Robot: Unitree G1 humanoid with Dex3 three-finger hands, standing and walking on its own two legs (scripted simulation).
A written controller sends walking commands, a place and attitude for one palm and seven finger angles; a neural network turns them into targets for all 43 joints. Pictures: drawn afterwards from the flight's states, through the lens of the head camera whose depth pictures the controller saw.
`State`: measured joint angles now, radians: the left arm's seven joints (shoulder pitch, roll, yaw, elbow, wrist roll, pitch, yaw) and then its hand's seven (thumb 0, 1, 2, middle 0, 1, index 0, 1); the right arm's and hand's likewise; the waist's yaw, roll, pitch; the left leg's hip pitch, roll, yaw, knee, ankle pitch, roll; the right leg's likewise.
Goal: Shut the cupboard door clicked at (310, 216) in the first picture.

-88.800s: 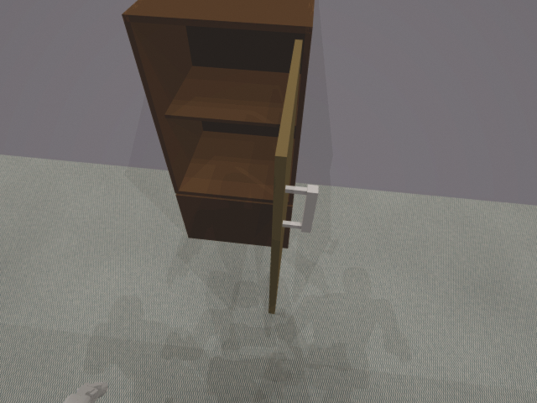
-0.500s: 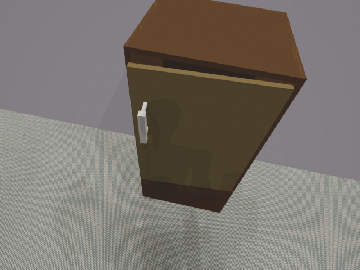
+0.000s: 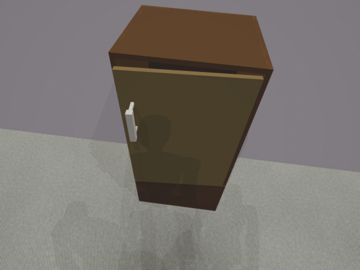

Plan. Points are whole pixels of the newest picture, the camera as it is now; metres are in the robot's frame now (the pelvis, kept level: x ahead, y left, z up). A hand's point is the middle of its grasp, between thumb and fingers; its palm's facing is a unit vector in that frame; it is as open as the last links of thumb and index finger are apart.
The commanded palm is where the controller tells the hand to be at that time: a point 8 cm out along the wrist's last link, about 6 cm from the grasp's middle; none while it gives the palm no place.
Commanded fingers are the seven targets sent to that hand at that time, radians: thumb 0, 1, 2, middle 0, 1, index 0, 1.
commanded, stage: come to a stop and stand still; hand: left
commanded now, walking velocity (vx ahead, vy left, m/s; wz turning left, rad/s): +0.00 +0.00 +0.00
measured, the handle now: (132, 122) +0.54 +0.18 -0.02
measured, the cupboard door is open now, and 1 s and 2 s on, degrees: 4 4 4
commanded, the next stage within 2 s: look again from close up in 1.06 s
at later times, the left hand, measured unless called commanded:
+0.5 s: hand out of the picture -0.04 +0.11 -0.18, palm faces +0.06 -0.99 -0.12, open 7.4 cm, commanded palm none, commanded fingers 0.00 0.90 0.90 -0.20 -0.30 -0.20 -0.30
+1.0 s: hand out of the picture +0.04 +0.12 -0.18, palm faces +0.02 -0.98 -0.18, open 7.3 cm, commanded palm none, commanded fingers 0.00 0.90 0.90 -0.20 -0.30 -0.20 -0.30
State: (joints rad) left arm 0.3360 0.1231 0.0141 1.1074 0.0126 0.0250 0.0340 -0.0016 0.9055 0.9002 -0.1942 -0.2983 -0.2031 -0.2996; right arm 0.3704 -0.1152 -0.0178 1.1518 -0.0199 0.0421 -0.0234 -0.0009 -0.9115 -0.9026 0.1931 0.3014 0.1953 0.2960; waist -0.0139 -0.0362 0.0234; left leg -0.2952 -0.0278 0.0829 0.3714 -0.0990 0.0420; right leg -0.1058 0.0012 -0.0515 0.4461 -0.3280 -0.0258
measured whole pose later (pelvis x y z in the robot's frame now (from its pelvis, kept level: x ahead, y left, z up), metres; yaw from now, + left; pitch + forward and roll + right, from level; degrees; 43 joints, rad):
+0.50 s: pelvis +0.02 -0.02 +0.00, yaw -1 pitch -1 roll +1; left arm 0.40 0.07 -0.01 1.15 0.01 -0.01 0.05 0.00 0.91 0.90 -0.19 -0.30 -0.20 -0.30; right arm 0.30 -0.11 -0.01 1.15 -0.01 0.00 -0.04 0.01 -0.92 -0.90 0.19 0.30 0.20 0.30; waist 0.01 -0.02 0.02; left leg -0.29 0.01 0.08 0.40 -0.11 0.02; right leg -0.07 0.04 -0.05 0.42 -0.34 -0.05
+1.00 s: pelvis +0.06 -0.04 +0.00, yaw -2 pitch -1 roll +1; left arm 0.34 0.12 0.00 1.12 0.01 -0.01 0.06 0.00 0.91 0.90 -0.19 -0.30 -0.20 -0.30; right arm 0.24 -0.14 0.00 1.15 -0.01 0.00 -0.05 0.01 -0.93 -0.90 0.19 0.30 0.20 0.30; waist 0.01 -0.03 0.04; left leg -0.24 0.03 0.09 0.45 -0.19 -0.01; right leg 0.01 0.05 -0.03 0.37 -0.37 -0.07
